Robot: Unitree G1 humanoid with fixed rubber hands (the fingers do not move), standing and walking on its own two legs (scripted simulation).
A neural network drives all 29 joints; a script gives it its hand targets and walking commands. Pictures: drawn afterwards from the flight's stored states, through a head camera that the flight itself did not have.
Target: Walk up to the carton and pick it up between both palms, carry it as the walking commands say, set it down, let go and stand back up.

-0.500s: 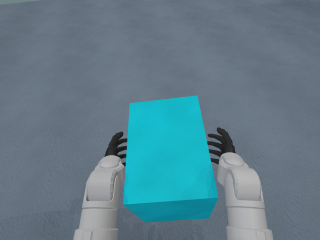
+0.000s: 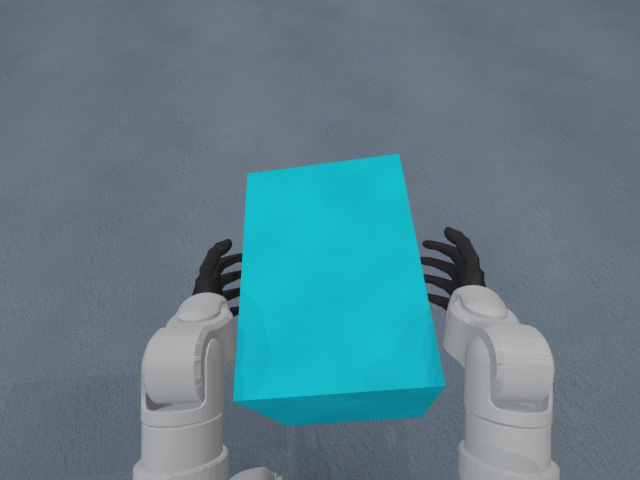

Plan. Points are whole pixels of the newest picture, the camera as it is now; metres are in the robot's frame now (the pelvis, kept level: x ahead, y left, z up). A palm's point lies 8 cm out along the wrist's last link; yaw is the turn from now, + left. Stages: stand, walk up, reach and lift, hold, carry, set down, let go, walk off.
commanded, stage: carry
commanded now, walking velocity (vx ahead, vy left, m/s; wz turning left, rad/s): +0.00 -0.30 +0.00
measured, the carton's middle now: (339, 301) +0.33 -0.02 +0.00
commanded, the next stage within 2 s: none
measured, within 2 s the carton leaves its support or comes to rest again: neither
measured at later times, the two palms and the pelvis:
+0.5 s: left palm (279, 240) +0.38 +0.05 +0.09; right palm (507, 228) +0.37 -0.23 +0.09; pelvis +0.08 -0.07 -0.01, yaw -2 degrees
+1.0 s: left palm (337, 191) +0.46 -0.03 +0.08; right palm (546, 179) +0.44 -0.30 +0.09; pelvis +0.16 -0.14 +0.00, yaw -4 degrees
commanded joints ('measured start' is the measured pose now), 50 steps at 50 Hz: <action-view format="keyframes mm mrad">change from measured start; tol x32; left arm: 1 -457 -938 -536 -283 -381 -55 -122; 50 -401 -984 -619 -285 -416 -59 -153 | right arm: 1 -420 1002 563 -163 336 -18 167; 50 -276 978 536 -148 309 -48 214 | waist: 1 55 -145 -445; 8 18 345 -562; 23 61 -282 -552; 35 43 -153 -498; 38 28 335 -498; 50 44 136 -533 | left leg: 1 -39 -18 -49 -127 -21 1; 6 306 121 -133 -423 271 68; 9 750 478 -569 -464 1498 264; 19 423 248 -187 -252 1313 44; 23 -118 1 -77 313 -241 -49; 35 113 -12 4 -351 122 -20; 39 751 442 -548 -474 1690 209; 50 379 213 -119 -160 902 8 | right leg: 1 381 -283 141 -52 1120 -36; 6 176 -252 70 149 1037 70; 9 -433 -79 42 597 -206 207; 19 18 -98 -96 -96 118 177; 22 534 -458 212 -12 1606 -53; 36 256 -281 -36 111 954 19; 39 -353 -91 24 445 -208 173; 50 200 -171 -72 -272 341 148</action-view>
